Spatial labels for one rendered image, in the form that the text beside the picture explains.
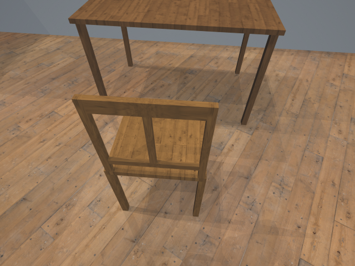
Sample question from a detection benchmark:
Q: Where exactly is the chair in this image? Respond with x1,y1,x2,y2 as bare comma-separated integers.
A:
72,94,219,217

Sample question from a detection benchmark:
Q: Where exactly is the table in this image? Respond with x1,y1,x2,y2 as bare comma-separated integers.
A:
68,0,286,125

